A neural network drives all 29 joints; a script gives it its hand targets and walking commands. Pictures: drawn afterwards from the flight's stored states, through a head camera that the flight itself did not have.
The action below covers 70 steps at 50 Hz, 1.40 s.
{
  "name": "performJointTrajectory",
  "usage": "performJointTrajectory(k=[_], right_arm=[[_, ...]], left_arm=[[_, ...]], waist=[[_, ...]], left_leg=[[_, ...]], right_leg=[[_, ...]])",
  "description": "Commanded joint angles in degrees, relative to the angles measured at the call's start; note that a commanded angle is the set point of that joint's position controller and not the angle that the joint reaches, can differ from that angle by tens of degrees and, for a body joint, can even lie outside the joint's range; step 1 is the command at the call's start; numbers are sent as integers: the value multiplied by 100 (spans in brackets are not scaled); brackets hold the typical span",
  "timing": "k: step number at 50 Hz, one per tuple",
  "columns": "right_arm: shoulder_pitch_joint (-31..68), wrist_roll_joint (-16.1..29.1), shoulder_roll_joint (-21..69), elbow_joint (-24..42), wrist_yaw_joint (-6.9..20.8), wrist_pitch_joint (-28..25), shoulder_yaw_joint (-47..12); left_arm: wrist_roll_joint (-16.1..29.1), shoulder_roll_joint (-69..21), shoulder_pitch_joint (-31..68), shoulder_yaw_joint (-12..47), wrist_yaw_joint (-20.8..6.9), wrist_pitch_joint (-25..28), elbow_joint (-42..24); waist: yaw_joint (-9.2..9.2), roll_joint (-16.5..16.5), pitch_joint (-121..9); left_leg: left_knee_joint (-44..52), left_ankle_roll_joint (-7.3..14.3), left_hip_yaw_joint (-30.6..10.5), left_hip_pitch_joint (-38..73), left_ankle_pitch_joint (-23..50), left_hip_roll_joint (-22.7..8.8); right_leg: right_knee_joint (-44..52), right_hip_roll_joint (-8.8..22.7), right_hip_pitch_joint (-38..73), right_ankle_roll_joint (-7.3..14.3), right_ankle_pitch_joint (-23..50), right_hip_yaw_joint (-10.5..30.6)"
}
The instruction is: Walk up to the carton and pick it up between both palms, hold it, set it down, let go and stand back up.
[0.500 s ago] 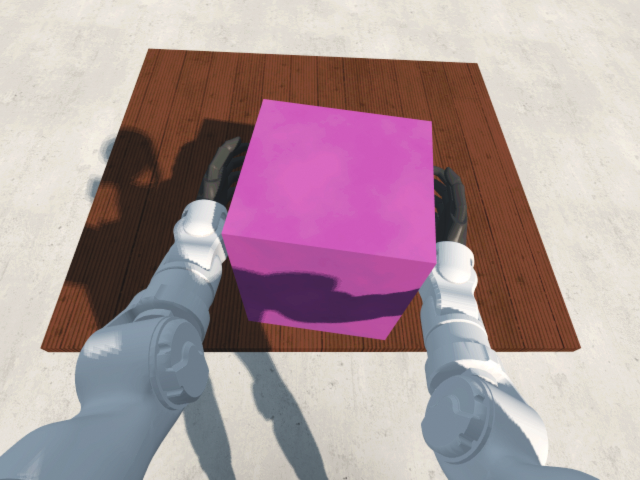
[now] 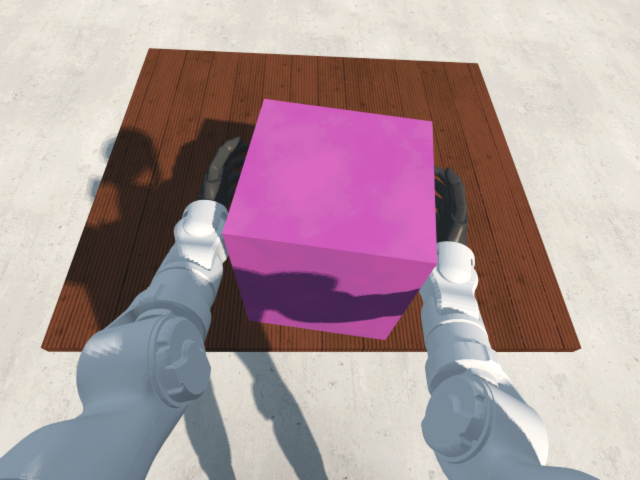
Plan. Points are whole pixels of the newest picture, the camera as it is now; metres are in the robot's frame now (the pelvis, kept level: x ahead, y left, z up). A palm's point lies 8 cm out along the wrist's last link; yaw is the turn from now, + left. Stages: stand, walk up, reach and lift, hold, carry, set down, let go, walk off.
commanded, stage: set down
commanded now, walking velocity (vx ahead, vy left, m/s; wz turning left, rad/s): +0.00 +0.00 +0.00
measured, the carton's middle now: (330, 231) +0.44 -0.01 +0.01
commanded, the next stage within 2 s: none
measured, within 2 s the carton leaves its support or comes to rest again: neither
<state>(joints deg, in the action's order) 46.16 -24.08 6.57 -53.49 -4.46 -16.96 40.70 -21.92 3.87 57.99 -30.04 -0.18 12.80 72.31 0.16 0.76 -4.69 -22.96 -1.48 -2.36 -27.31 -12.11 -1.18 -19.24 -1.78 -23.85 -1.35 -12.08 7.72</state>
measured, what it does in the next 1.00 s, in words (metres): stands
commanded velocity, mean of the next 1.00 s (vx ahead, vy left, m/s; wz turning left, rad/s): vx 0.00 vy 0.00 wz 0.00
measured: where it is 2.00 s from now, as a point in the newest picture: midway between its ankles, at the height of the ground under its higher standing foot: outside the picture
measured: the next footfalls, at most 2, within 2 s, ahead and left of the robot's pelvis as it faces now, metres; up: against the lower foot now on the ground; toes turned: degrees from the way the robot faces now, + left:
none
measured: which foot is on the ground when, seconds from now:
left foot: down 0.00-1.00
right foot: down 0.00-1.00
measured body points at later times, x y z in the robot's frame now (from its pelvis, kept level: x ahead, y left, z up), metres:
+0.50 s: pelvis +0.00 +0.00 +0.00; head +0.11 +0.01 +0.44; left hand +0.46 +0.15 +0.03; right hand +0.43 -0.16 +0.01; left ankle -0.03 +0.13 -0.74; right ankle -0.05 -0.14 -0.74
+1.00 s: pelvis -0.04 +0.01 -0.02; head +0.09 +0.01 +0.41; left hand +0.44 +0.17 +0.01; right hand +0.41 -0.16 -0.02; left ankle -0.03 +0.13 -0.74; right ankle -0.05 -0.14 -0.74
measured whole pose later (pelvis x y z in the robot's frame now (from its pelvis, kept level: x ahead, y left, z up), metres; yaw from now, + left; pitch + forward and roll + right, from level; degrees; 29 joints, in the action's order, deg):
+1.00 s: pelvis -0.04 +0.01 -0.02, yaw -1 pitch +29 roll -2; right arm 56.7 -11.3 -6.3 -81.8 -7.8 -23.5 24.9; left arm 3.3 11.1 66.3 -11.5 4.4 21.8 92.0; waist 0.2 -2.0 -12.8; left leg -29.6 -1.5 -2.4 -48.5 -9.6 -1.0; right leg -25.2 -2.0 -44.7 -2.5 -9.5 7.1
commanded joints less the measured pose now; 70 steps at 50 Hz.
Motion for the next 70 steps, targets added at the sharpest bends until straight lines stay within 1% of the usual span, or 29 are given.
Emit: performJointTrajectory(k=[1,11,14,17,20,23,26,29,31,33,34,35,36,38,39,40,41,42,43,44,45,47,48,50,52,54,56,62,70], right_arm=[[2581,-1235,2657,-614,849,119,-904],[2472,-1356,2556,-626,812,162,-639],[2327,-1224,1926,-718,706,145,-541],[2090,-699,440,-941,396,97,-483],[2272,241,-461,-1107,15,-77,-1023],[2664,1043,-1007,-1298,-185,-302,-1544],[2809,1395,-1068,-1000,-258,-425,-1982],[2826,1556,-1168,-1137,-303,-473,-2175],[2837,1574,-1302,-1414,-303,-522,-2143],[2912,1588,-1554,-1892,-292,-570,-1895],[3115,1664,-1667,-2222,-275,-666,-1769],[3362,1803,-1591,-2320,-281,-787,-1792],[3290,1931,-1786,-2377,-281,-815,-1865],[3234,1882,-1855,-1833,-258,-821,-2259],[3261,1804,-1877,-1650,-270,-805,-2309],[3297,1741,-1958,-1734,-275,-793,-2263],[3315,1767,-2035,-1891,-275,-767,-2190],[3303,1797,-2136,-2128,-253,-754,-2087],[3316,1827,-2248,-2506,-225,-779,-1948],[3696,1919,-2113,-2706,-194,-902,-1967],[3691,2031,-2184,-2638,-195,-971,-2000],[3068,2122,-2208,-1993,-250,-1046,-2497],[3009,2050,-2171,-1865,-288,-1074,-2541],[3149,2036,-2271,-2036,-315,-1062,-2364],[3341,2192,-2316,-2144,-278,-1084,-2405],[2994,2366,-2275,-1880,-325,-1047,-2663],[2896,2493,-2246,-1794,-359,-958,-2843],[2694,2871,-2326,-1670,-436,-610,-3086],[2610,3256,-2404,-1369,-390,-217,-3292]], left_arm=[[-425,-2424,2468,232,-660,158,162],[-518,-2390,2439,91,-591,136,-18],[-416,-1841,2392,65,-447,153,-56],[-102,-478,2227,65,-85,181,-82],[549,420,2439,709,312,225,-86],[1220,1010,2755,1222,536,381,284],[1621,1291,2985,1417,621,737,606],[1751,1462,3058,1425,613,974,949],[1800,1509,3095,1505,597,1023,1051],[1968,1390,3231,1821,581,984,857],[2202,1151,3359,2106,614,898,674],[2482,1042,3427,2356,654,809,631],[2448,1241,3393,2281,640,852,864],[2467,1560,3389,2109,594,1105,1298],[2449,1631,3469,2041,552,1181,1379],[2412,1701,3478,1966,519,1213,1452],[2405,1732,3477,1963,492,1241,1406],[2461,1719,3480,2063,486,1241,1328],[2519,1621,3499,2204,501,1213,1263],[2788,1426,3556,2462,589,1097,1240],[2753,1519,3505,2466,581,1075,1348],[2659,1738,2889,2298,455,1238,1427],[2618,1770,2948,2214,404,1289,1469],[2619,1769,3095,2208,359,1341,1342],[2724,1717,3193,2351,391,1334,1206],[2695,1845,2892,2333,320,1369,1195],[2754,1983,2806,2319,258,1436,1240],[3039,2098,2588,2610,196,1424,1191],[3706,2006,2421,3292,174,1401,887]], waist=[[380,-62,-2859],[427,-80,-2725],[428,-135,-2839],[425,-271,-3050],[495,-403,-3581],[494,-406,-4335],[523,167,-5139],[545,338,-5397],[526,36,-5478],[620,-744,-5513],[585,-1231,-5538],[383,-1278,-5778],[422,-920,-5824],[519,-45,-6096],[649,233,-6206],[666,223,-6175],[697,22,-6120],[714,-413,-5907],[690,-1034,-5650],[327,-1212,-5682],[304,-907,-5805],[457,-337,-6131],[489,-176,-6143],[534,-410,-6005],[368,-555,-5843],[425,-255,-5900],[443,-128,-5861],[550,16,-5044],[618,-234,-4469]], left_leg=[[-567,-108,779,2381,3960,-9],[-603,-86,761,2533,4041,-23],[-647,-123,777,2495,4094,-25],[-736,-211,782,2469,4268,-33],[-951,-312,727,2256,4425,-13],[-1221,-371,678,1720,4523,36],[-876,-125,715,-472,3151,288],[-377,50,648,-1787,2440,261],[-623,-9,493,-968,3055,165],[-1542,-284,256,1886,5034,-33],[-2004,-517,99,3467,6370,-367],[-2152,-641,228,3275,6372,-503],[-2090,-678,476,2524,5859,-326],[-1571,-293,630,-37,4065,100],[-996,-103,572,-1009,3118,164],[-737,-36,483,-1241,2855,126],[-880,-111,394,-573,3180,92],[-1382,-293,285,922,4111,25],[-1998,-523,66,3222,5733,-205],[-2193,-649,104,3165,6081,-461],[-2087,-705,378,2473,5518,-354],[-1905,-473,434,1330,4921,-31],[-1727,-327,406,999,4464,87],[-1781,-400,258,1848,4719,13],[-1937,-508,227,2336,4991,-136],[-1790,-501,393,1851,4254,41],[-1639,-467,456,1483,3558,173],[-1210,-398,559,722,1706,331],[-1127,-383,451,837,857,281]], right_leg=[[-282,4,398,-312,2991,-1346],[-195,-19,130,-296,2729,-1378],[-192,-44,86,-269,2713,-1353],[-175,-76,84,-224,2741,-1285],[-246,-153,-85,-203,3003,-1172],[-514,-134,1,-115,3765,-1008],[-1352,197,1941,-267,5784,-692],[-1813,382,3066,-378,6673,-508],[-1805,345,2185,-407,6208,-660],[-1391,-9,-710,-339,3897,-1124],[-708,-251,-2611,-47,2254,-1294],[214,-50,-2931,578,1952,-944],[27,-160,-1752,620,2769,-884],[-1275,111,784,27,5237,-742],[-1662,305,1674,-259,5838,-713],[-1757,399,1859,-344,5828,-727],[-1732,301,1347,-355,5302,-856],[-1649,59,-185,-330,4091,-1109],[-1400,-274,-2672,-299,2267,-1486],[-293,-119,-3432,330,1217,-1190],[89,-152,-2343,598,1961,-1004],[-1113,-140,-266,-18,4219,-1056],[-1385,3,-78,-234,4357,-1049],[-1300,-109,-971,-283,3367,-1252],[-766,-263,-1664,-61,2400,-1285],[-946,-207,-468,-102,3278,-1207],[-1125,-140,7,-194,3497,-1181],[-1047,-128,481,-140,2545,-1175],[-861,-105,-252,8,1048,-1228]])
